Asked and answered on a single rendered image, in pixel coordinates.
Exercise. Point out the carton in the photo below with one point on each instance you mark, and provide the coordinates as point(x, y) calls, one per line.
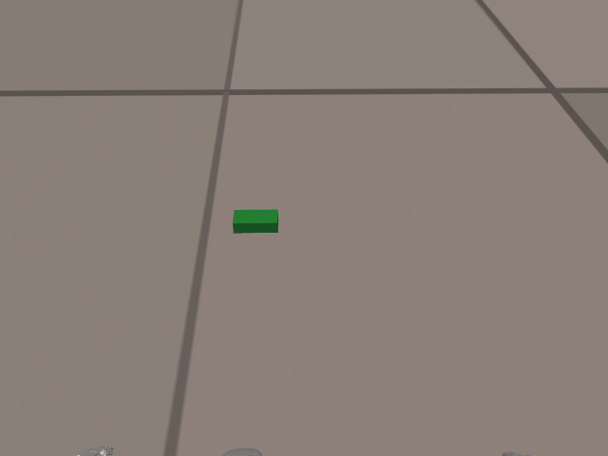
point(255, 221)

